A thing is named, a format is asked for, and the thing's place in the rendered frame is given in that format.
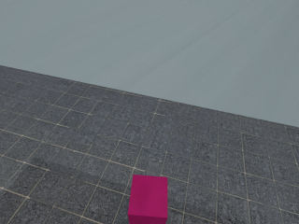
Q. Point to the carton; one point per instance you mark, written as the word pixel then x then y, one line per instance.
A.
pixel 148 202

